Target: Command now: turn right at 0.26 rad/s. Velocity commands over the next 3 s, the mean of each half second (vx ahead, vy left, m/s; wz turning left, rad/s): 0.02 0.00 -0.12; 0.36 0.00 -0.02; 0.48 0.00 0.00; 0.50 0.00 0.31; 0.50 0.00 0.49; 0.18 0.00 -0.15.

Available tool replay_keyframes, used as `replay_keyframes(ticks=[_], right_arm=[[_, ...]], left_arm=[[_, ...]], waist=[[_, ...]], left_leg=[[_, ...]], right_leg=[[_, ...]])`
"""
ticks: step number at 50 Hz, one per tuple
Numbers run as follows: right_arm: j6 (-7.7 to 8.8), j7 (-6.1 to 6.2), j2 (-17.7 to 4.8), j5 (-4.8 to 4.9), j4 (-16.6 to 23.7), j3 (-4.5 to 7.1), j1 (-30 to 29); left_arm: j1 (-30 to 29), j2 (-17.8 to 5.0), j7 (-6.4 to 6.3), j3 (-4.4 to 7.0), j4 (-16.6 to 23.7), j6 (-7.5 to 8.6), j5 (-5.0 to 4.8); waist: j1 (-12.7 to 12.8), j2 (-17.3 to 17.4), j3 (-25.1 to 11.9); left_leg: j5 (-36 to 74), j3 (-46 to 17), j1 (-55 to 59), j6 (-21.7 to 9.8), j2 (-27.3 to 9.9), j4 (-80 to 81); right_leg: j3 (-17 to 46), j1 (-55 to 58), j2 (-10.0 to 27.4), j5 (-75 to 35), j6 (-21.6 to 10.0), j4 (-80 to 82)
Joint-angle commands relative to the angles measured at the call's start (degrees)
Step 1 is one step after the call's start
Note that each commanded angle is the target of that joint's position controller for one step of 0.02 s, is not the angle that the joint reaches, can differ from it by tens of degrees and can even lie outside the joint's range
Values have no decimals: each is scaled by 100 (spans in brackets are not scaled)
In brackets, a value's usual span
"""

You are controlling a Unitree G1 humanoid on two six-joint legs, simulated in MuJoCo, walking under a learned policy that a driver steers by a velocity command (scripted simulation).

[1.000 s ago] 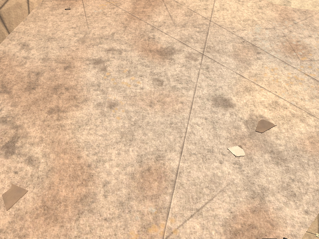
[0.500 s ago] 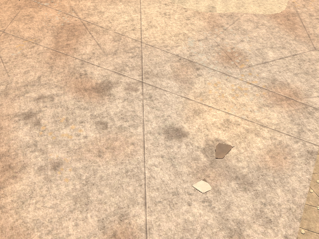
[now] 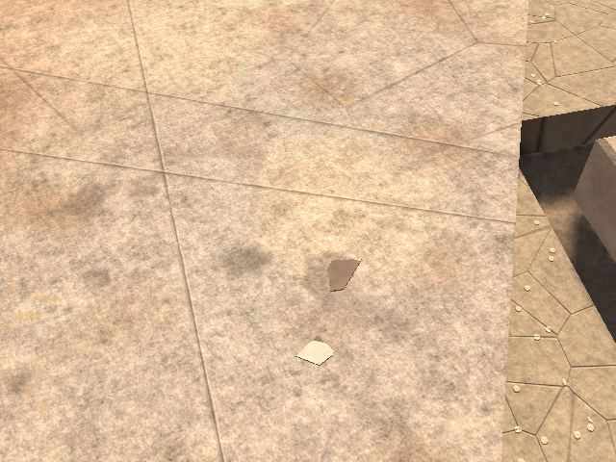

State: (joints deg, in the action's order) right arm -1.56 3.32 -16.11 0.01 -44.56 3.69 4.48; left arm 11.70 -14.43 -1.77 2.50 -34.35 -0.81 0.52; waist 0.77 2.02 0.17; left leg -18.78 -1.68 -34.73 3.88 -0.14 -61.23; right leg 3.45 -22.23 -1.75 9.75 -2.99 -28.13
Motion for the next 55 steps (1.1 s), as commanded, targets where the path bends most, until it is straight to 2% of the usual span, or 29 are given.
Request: replay_keyframes(ticks=[1, 5, 8, 9, 10, 11, 12, 13, 15, 20, 21, 23, 26, 28, 30, 31, 32, 33, 34, 35, 36, 37, 39, 44, 48, 51, 53, 54, 55], right_arm=[[26, -11, -112, 27, 377, -51, -53], [42, -65, -178, 60, 374, -66, -9], [108, -135, -66, 21, 228, -106, 371], [124, -162, -233, -86, 230, -96, 474], [124, -166, -549, -172, 278, -52, 566], [103, -161, -562, -81, 215, -22, 279], [138, -184, -159, -94, 395, -146, -71], [172, -183, -73, -118, 393, -172, -82], [231, -168, -247, -86, 358, -134, 64], [225, -102, -185, -49, 268, -163, 371], [219, -114, -102, -55, 204, -188, 518], [189, -128, -374, 15, 134, -98, 733], [227, -144, -763, 89, 128, 32, 860], [272, -185, -670, 131, 123, 14, 717], [304, -266, -453, 180, 212, -58, 364], [370, -296, -190, 180, 278, -140, 229], [494, -305, -9, 193, 469, -187, 51], [632, -302, -330, 216, 629, -105, -126], [714, -349, -469, 300, 564, -44, 28], [749, -392, -399, 299, 458, -69, 152], [762, -411, -311, 230, 419, -74, 148], [744, -433, -332, 170, 397, -43, 103], [676, -509, -264, 149, 367, -46, 114], [642, -546, 43, 83, 664, -195, -712], [674, -624, -87, 158, 860, -200, -1244], [737, -680, -313, 166, 919, -148, -1225], [762, -655, -590, 123, 765, -22, -575], [750, -610, -827, 122, 478, 109, 367], [717, -536, -1128, 83, 240, 201, 1435]], left_arm=[[-209, -765, -41, 188, 456, 49, 30], [-141, -737, 23, 153, 361, 6, 8], [-218, -560, 26, 71, 258, -24, -107], [-92, -494, 43, 45, 223, 24, -81], [34, -383, 73, 18, 232, 90, 24], [2, -222, 111, -9, 368, 142, 42], [-256, -390, 106, 15, 328, 144, 118], [-474, -461, 93, 62, 355, 125, 95], [-488, -422, 62, 76, 350, 60, 115], [-312, -286, 89, 65, 245, 103, 71], [-154, -201, 86, 49, 146, 98, 76], [48, -307, 77, 106, 37, 120, 9], [-28, -289, 103, 138, 28, 319, -117], [130, -246, 154, 152, -72, 453, -144], [825, -208, 219, 190, -390, 559, -154], [1279, -501, 217, 288, -517, 603, -119], [1871, -1045, 253, 433, -576, 667, -76], [2129, -1118, 296, 416, -559, 720, -48], [1854, -826, 269, 304, -511, 768, -22], [1637, -713, 248, 262, -437, 788, -22], [1431, -701, 245, 243, -416, 772, -39], [1292, -586, 257, 183, -415, 750, -36], [1351, -413, 283, 108, -491, 711, -13], [1601, -601, 203, 120, -731, 627, -63], [1725, -837, 191, 160, -907, 603, -134], [1633, -932, 177, 195, -1036, 528, -189], [1440, -1082, 137, 239, -1053, 448, -133], [1368, -1076, 116, 234, -1034, 391, -85], [1344, -955, 74, 169, -897, 375, 0]], waist=[[-26, -1088, -881], [107, -1164, -684], [-125, -1032, -594], [-99, -791, -653], [76, -91, -729], [312, 1094, -565], [193, 990, -399], [103, 879, -299], [39, 643, -191], [-48, 88, -70], [-73, 15, -216], [-149, 142, 54], [-208, 587, 580], [-78, 577, 711], [281, 432, 598], [434, -114, 440], [545, -1431, 228], [602, -1791, 92], [360, -1161, 216], [236, -687, 178], [154, -375, 190], [99, -373, 227], [79, -572, 210], [326, -631, 408], [462, -801, 611], [272, -850, 646], [-145, -1020, 158], [-589, -992, -434], [-995, -661, -1258]], left_leg=[[-58, -27, 433, 10, -93, 769], [-426, 95, 1139, -105, -42, 1806], [665, 207, 2083, -345, 11, 3591], [1210, -81, 2567, -469, -252, 3729], [2305, -610, 3001, -714, -831, 3654], [1661, -982, 2320, -1223, -1111, 3880], [900, -1063, 1863, -1293, -1075, 4156], [517, -930, 1798, -1128, -909, 4158], [352, -820, 1696, -960, -801, 4124], [194, -474, 1782, -831, -490, 3887], [-456, -426, 1808, -836, -434, 3961], [-1904, -696, 1721, -1062, -544, 4182], [-2976, -1950, 1677, -1654, -1510, 4837], [-2566, -1927, 1512, -1689, -1568, 4751], [-1894, -1231, 956, -1428, -1067, 4152], [-1148, -654, 485, -1167, -625, 3150], [-548, 265, -541, -758, 145, 1162], [-1281, -200, -1383, -755, 278, -66], [-1036, -464, -1813, -845, -21, -798], [-455, -477, -1861, -949, -223, -927], [75, -414, -1846, -975, -379, -761], [440, -362, -1652, -940, -520, -522], [912, -115, -1351, -791, -542, -245], [1935, 264, -924, -470, -406, 1505], [2149, 378, -331, -472, -250, 2518], [1847, 315, -95, -682, -201, 3012], [1552, 505, 856, -877, 75, 3130], [1590, 627, 2006, -1034, 214, 3149], [1687, -154, 3824, -1290, -516, 2793]], right_leg=[[1225, 920, 1284, -1266, -1030, 727], [1498, 829, 1359, -853, -1110, 710], [1432, 670, 1082, -613, -819, 454], [1312, 411, 869, -266, -555, 308], [897, -35, 433, 302, -276, -238], [141, -7, -39, 835, 54, -262], [116, 360, 73, 652, 234, -251], [81, 429, 48, 426, 250, -273], [176, 605, 128, 145, 238, -220], [272, 615, 178, -1, 160, -44], [218, 725, 122, 484, 169, -12], [-114, 319, -135, 1795, 133, -403], [-532, -322, -16, 1398, 100, -1328], [-528, -133, 144, 1371, -56, -1196], [-559, 1110, 70, 1189, -218, -238], [295, 1755, 511, 1348, -405, 242], [2568, 2516, 1592, 2438, -1035, 1279], [4242, 2916, 2334, 2386, -1632, 1863], [3955, 3030, 2413, 2128, -1626, 1701], [3251, 3006, 2168, 1932, -1410, 1611], [2698, 2851, 1957, 1608, -1209, 1682], [2202, 2640, 1750, 1042, -1042, 1782], [1450, 2373, 1449, 107, -929, 1948], [422, 1969, 1157, -893, -834, 2113], [307, 1917, 1351, -690, -825, 2154], [295, 2428, 1602, -1176, -658, 1896], [97, 2648, 1510, -3181, -473, 1019], [-119, 2434, 1269, -3970, -316, -58], [-202, 1289, 1055, -2915, -120, -1618]])
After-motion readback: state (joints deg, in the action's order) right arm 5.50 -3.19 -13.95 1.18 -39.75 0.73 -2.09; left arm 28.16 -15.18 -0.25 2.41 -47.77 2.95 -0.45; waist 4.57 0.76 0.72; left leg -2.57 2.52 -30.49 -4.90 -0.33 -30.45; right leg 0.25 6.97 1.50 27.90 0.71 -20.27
